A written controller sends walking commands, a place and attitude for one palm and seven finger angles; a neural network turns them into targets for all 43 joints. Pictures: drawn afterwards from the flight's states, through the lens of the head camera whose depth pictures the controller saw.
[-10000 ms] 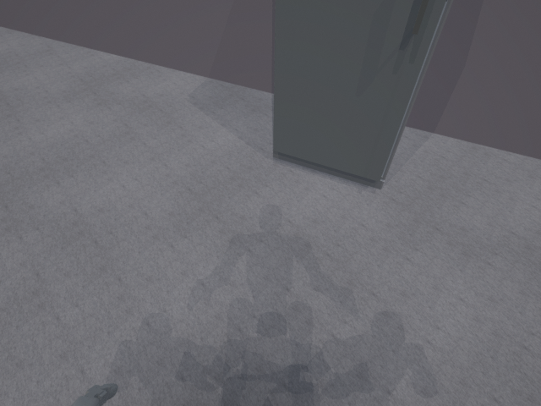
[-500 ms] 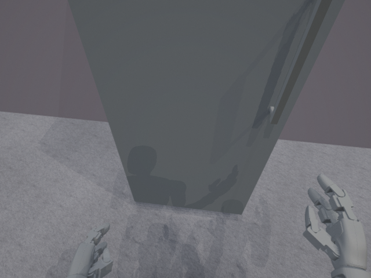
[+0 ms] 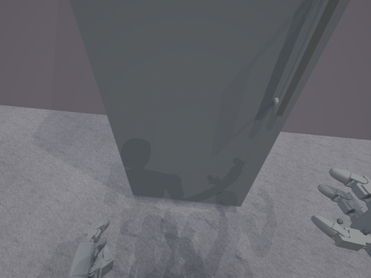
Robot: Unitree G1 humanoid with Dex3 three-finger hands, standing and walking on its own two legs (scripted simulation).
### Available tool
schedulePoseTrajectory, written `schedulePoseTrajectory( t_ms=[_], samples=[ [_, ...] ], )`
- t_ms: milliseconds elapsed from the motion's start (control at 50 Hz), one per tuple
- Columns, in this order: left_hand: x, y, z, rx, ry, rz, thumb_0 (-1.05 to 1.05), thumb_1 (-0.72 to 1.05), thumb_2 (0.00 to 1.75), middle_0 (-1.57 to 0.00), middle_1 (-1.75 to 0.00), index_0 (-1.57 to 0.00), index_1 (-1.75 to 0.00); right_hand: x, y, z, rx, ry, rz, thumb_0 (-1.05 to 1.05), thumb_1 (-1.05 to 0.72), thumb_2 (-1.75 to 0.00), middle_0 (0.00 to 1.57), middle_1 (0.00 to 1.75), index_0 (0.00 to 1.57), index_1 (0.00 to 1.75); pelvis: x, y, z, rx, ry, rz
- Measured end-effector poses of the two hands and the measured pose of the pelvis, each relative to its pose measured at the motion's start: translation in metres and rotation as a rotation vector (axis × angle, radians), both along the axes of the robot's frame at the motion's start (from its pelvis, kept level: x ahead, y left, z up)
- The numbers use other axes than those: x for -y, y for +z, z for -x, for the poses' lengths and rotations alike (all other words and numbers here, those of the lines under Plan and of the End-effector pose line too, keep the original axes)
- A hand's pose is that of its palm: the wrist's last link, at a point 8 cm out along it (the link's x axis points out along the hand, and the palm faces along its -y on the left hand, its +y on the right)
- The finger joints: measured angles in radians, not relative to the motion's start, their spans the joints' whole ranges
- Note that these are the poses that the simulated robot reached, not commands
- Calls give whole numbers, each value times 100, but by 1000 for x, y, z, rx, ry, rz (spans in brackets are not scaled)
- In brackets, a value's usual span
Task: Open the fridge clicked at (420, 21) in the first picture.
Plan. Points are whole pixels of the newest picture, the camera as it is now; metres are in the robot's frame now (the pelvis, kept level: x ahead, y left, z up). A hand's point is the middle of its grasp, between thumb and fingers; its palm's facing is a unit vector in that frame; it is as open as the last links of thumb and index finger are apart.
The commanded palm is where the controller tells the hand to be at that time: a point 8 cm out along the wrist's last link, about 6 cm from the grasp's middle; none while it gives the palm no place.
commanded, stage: raise the hand to about handle height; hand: right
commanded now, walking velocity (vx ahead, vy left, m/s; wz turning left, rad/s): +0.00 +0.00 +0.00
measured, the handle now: (300, 56) +0.55 -0.21 +0.22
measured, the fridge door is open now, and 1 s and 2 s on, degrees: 0 0 0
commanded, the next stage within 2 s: move the hooked fingers beside the handle in 1.32 s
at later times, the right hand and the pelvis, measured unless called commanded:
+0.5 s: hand out of the picture +0.26 -0.31 +0.18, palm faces +0.10 +0.99 -0.07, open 13.5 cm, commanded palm +0.22 -0.35 +0.18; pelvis +0.01 -0.04 +0.02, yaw -1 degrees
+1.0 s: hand out of the picture +0.29 -0.30 +0.22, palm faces +0.07 +0.99 -0.08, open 14.0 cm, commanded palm +0.25 -0.34 +0.23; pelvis +0.01 -0.02 +0.03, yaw -1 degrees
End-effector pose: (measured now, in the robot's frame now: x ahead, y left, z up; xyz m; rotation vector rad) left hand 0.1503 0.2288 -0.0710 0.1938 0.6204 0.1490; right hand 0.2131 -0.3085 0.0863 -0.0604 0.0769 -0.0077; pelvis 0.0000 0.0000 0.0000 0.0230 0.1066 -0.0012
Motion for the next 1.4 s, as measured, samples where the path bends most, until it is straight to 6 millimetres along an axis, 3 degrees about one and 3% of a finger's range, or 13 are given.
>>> schedulePoseTrajectory(
  t_ms=[80, 160, 260, 440, 560, 640, 820, 940, 1120, 1400],
  samples=[
    [0, 3, 12, -27, 10, -8, 1, 90, 90, -20, -30, -20, -30, 15, 24, 5, 85, -89, 9, 1, -10, -55, 26, 82, 26, 82, 8, 6, -6, 6, 8, 3],
    [3, 5, 11, -38, -13, -34, 1, 90, 90, -20, -30, -20, -30, 20, 30, 11, 106, -94, 10, 1, 0, -51, 27, 88, 26, 88, 18, 9, -7, 20, 1, -2],
    [12, 16, -4, 1, -29, -60, 2, 90, 90, -20, -30, -20, -30, 22, 26, 6, 56, -53, 0, 0, 12, -46, 27, 95, 27, 95, 27, 13, -5, 49, -9, -6],
    [48, 45, -39, 135, -93, -25, 1, 90, 90, -20, -30, -20, -30, 45, 85, -14, 214, -82, 34, 0, 33, -37, 29, 109, 29, 109, 35, 22, -7, 107, -14, -7],
    [63, 48, -49, 138, -129, 14, 1, 90, 90, -20, -30, -20, -30, 54, 92, -23, 104, -87, 19, 0, 44, -33, 30, 116, 29, 116, 38, 26, -6, 122, -18, -3],
    [66, 46, -49, 110, -144, 18, 1, 90, 90, -20, -30, -21, -30, 54, 100, -25, 91, -91, 32, -1, 47, -31, 30, 118, 30, 118, 36, 29, -7, 129, -18, 0],
    [55, 41, -44, 60, -134, 18, 1, 90, 90, -20, -30, -21, -30, 62, 146, -37, 188, -117, 46, -1, 50, -30, 30, 120, 30, 120, 28, 33, -8, 148, -26, 4],
    [38, 39, -41, 48, -103, 29, 1, 90, 90, -20, -30, -20, -30, 52, 143, -50, 90, -82, 42, -1, 50, -30, 30, 120, 30, 120, 22, 34, -8, 138, -19, 11],
    [16, 43, -41, 57, -80, 12, 1, 90, 90, -20, -30, -20, -30, 35, 133, -44, 137, -95, 0, -1, 50, -30, 31, 120, 30, 120, 9, 33, -11, 144, -7, 14],
    [12, 43, -47, 86, -72, 32, 1, 90, 90, -20, -30, -20, -30, 25, 136, -46, 115, -86, 13, -1, 50, -30, 30, 120, 30, 120, 2, 32, -8, 150, -8, 16]
  ],
)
